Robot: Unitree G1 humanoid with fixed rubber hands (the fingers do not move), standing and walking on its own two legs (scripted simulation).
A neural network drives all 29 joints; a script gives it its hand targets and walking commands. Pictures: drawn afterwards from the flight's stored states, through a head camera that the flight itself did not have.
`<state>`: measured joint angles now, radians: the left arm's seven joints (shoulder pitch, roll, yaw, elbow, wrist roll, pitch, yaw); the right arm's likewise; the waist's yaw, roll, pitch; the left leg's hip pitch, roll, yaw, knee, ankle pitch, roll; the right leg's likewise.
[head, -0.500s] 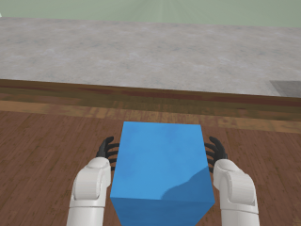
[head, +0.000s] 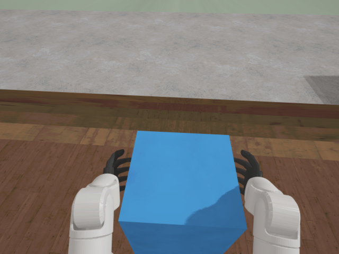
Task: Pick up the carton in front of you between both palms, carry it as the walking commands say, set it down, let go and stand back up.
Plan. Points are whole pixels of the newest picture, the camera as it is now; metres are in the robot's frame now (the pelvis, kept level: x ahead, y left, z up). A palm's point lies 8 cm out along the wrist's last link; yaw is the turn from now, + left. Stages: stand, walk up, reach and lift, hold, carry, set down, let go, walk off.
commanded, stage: carry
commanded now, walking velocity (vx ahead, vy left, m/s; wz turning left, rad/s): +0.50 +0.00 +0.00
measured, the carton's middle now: (179, 198) +0.28 -0.01 +0.01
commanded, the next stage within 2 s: none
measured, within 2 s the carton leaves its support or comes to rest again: neither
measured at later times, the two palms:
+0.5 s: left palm (131, 99) +0.61 +0.15 +0.07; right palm (220, 101) +0.59 -0.15 +0.07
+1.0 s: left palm (153, 45) +0.97 +0.10 +0.10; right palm (218, 44) +0.98 -0.20 +0.10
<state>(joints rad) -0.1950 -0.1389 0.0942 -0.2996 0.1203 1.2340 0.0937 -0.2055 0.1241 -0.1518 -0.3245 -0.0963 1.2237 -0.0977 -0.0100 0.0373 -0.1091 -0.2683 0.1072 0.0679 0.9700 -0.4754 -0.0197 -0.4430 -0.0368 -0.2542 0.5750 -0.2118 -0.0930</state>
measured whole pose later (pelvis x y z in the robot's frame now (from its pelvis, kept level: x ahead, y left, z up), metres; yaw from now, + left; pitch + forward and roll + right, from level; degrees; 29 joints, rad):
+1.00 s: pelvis +0.65 -0.05 +0.00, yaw -1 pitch +3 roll +0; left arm -0.44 -0.07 0.13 -0.15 0.07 1.24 0.13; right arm -0.48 0.04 -0.17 -0.14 -0.07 1.22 -0.11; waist 0.04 0.03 0.00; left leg -0.44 0.04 0.02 1.31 -0.42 0.05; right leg -0.43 -0.02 -0.21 0.60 -0.23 -0.10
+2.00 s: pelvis +1.30 -0.11 -0.15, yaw -2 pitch +3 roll +0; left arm -0.68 0.01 0.17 0.19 0.02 1.23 0.13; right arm -0.69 0.02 -0.26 0.17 -0.10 1.21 -0.12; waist 0.09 0.00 0.01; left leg -0.72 0.02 -0.05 1.20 -0.33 0.03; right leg -0.39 0.12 -0.10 0.83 -0.50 -0.16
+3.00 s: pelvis +2.07 -0.16 -0.45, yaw -4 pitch +4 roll -1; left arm -0.60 -0.01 0.12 0.13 -0.01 1.10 0.17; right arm -0.54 0.03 -0.23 0.02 -0.08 1.11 -0.12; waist 0.13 0.05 0.00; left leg -0.65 0.00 0.04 0.58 0.33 0.06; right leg -0.27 0.13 -0.06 1.02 -0.78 -0.13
